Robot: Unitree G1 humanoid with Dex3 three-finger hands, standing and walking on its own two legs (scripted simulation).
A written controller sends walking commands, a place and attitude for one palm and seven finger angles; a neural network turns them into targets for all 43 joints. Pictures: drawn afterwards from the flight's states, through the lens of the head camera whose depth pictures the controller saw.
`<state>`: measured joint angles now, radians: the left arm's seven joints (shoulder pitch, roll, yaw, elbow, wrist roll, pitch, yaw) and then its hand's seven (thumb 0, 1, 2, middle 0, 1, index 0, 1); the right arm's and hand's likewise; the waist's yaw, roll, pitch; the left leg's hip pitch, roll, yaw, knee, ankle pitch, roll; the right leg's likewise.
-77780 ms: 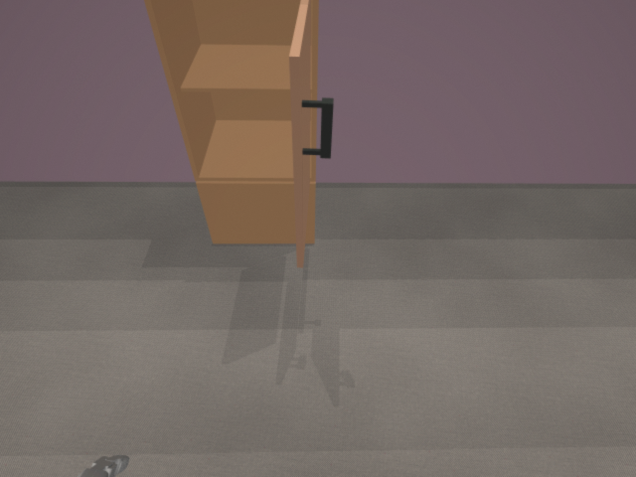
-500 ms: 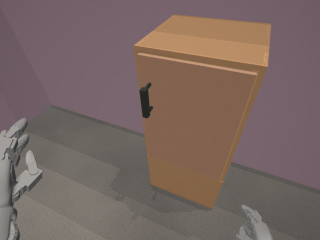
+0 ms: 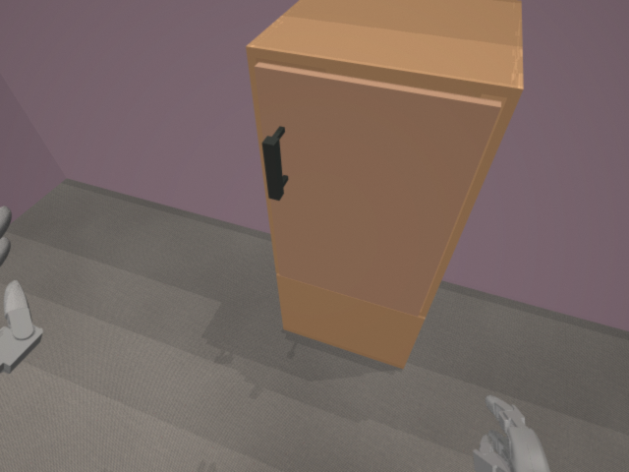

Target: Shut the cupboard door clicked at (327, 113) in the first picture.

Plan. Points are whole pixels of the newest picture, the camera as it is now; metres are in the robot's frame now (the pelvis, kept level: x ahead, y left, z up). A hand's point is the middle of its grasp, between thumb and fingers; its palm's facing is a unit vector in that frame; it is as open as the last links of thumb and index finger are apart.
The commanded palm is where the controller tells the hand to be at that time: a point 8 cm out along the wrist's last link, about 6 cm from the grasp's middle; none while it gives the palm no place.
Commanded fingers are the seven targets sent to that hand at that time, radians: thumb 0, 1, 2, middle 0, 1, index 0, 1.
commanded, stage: step back with the hand held close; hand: left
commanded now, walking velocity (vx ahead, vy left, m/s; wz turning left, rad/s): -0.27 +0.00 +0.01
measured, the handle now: (278, 163) +0.64 +0.11 +0.02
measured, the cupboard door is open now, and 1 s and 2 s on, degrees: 0 0 0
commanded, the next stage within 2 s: stop stepping back and stand still in 0.90 s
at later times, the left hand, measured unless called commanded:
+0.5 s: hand out of the picture +0.11 +0.25 +0.17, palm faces +0.50 -0.77 -0.40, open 7.4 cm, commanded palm +0.04 +0.29 +0.18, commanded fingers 0.00 0.90 0.90 -0.20 -0.30 -0.20 -0.30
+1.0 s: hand out of the picture -0.04 +0.30 +0.16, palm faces +0.60 -0.71 -0.38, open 7.4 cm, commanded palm -0.11 +0.32 +0.18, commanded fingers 0.00 0.90 0.90 -0.20 -0.30 -0.20 -0.30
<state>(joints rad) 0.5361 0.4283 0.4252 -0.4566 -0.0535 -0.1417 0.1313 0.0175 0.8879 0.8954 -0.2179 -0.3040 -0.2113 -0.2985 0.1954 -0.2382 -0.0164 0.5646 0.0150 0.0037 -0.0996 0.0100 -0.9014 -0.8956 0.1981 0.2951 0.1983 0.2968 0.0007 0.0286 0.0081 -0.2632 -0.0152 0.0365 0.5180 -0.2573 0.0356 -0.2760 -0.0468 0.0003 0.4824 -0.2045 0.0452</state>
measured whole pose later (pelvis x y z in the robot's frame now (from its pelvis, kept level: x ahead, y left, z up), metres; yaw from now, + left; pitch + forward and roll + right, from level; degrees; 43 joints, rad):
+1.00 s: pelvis -0.21 +0.01 -0.02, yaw +8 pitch +1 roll -1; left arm 0.45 0.40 0.42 -0.53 -0.02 -0.23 0.17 0.02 0.89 0.90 -0.22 -0.30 -0.21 -0.30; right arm 0.15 -0.21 -0.01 0.63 0.00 -0.11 -0.09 0.01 -0.90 -0.90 0.20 0.30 0.20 0.30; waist 0.05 -0.05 0.00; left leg -0.40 0.01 0.02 0.63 -0.24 -0.01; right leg -0.43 0.00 0.09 0.64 -0.26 0.05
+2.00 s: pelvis -0.33 +0.00 -0.02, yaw +1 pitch +1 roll +0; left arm 0.35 0.35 0.18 0.07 0.03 -0.03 0.04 0.00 0.90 0.90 -0.20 -0.30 -0.20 -0.30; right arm 0.17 -0.27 0.00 0.74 -0.01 -0.06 0.01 0.01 -0.90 -0.90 0.20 0.30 0.20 0.30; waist 0.02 0.09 -0.07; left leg -0.37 0.01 0.05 0.69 -0.27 0.01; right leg -0.24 -0.02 -0.07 0.67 -0.44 -0.02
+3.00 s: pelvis -0.37 +0.02 +0.01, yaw -1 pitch -3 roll +0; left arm 0.24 0.25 0.02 1.12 0.02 0.01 0.00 0.01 0.91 0.90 -0.21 -0.30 -0.20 -0.30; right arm 0.23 -0.27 -0.03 1.13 -0.01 0.01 -0.02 0.00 -0.90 -0.90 0.20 0.29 0.20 0.30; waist -0.01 0.00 0.03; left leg -0.21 0.00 0.08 0.37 -0.12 0.03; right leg -0.12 -0.02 -0.04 0.39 -0.23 0.00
